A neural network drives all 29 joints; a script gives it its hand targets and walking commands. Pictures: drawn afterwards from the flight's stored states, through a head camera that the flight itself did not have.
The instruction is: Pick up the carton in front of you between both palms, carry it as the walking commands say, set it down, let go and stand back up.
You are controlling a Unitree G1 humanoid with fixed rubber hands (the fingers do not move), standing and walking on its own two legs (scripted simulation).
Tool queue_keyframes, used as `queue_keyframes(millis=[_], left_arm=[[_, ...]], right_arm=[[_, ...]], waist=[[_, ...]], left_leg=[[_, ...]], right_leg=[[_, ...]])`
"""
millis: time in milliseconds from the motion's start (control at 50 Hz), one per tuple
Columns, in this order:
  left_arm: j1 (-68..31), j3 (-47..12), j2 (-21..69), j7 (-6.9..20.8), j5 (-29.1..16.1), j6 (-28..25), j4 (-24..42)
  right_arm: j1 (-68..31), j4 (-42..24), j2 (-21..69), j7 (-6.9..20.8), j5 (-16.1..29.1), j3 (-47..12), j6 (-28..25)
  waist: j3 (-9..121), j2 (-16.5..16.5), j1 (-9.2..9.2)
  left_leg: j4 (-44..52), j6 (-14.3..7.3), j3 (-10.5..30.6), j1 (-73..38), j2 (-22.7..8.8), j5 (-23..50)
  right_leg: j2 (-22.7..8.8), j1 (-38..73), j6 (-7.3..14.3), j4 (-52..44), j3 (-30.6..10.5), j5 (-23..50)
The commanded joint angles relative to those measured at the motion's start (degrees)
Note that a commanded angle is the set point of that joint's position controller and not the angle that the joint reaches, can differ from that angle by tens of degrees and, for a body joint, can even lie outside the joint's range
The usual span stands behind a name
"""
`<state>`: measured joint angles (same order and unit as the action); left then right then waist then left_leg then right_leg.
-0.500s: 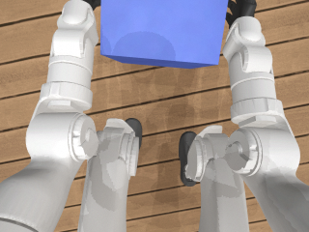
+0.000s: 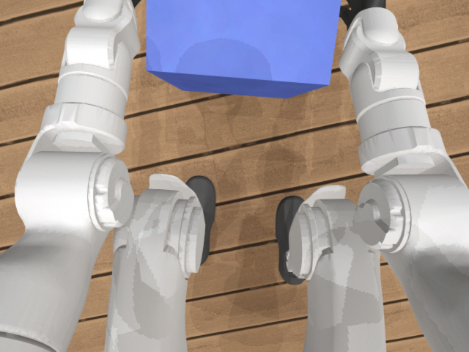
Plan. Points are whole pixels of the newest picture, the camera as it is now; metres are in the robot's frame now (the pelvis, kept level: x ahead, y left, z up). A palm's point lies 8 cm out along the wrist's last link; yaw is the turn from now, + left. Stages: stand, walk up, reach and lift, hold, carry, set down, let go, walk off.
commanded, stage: set down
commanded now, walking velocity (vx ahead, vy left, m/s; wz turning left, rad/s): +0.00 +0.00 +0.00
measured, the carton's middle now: (241, 18) +0.54 +0.06 -0.24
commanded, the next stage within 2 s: let go in 1.98 s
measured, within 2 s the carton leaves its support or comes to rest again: neither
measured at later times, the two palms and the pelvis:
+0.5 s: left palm out of the picture +0.54 +0.21 -0.17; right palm (366, 11) +0.55 -0.10 -0.17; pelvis -0.01 +0.00 -0.01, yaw +0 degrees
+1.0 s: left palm out of the picture +0.54 +0.25 -0.17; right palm (398, 4) +0.56 -0.14 -0.17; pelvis +0.00 +0.00 -0.01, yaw +0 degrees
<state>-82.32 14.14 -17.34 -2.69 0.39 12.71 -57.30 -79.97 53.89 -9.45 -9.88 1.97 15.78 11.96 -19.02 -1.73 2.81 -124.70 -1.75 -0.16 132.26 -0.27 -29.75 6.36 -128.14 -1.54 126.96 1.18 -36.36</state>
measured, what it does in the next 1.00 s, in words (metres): stands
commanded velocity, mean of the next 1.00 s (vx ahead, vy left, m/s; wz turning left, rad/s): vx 0.00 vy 0.00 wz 0.00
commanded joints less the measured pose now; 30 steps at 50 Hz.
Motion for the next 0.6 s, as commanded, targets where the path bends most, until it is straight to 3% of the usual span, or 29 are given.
queue_keyframes(millis=[0,380,580], left_arm=[[-31.4,-17.3,50.9,15.4,-6.2,-2.1,6.5],[-24.0,-9.6,43.9,17.6,0.2,-0.4,-3.8],[-20.8,-5.8,36.3,16.8,2.5,-1.0,-5.5]], right_arm=[[-38.7,-9.1,49.4,15.3,5.5,-20.8,-2.9],[-28.7,1.4,41.8,17.9,-2.2,-9.7,-0.7],[-24.4,2.4,34.8,16.9,-5.2,-5.8,-0.9]], waist=[[66.9,-1.5,2.46],[40.5,0.1,0.69],[37.8,0.0,0.29]], left_leg=[[6.0,0.5,-0.9,-39.8,5.0,19.5],[6.6,-0.5,1.3,-31.1,4.7,7.7],[6.6,0.3,1.1,-31.1,4.0,6.6]], right_leg=[[2.7,24.5,0.7,-9.7,1.8,16.9],[2.4,13.3,2.0,-9.6,1.3,5.7],[1.8,16.7,1.2,-9.4,0.9,5.7]])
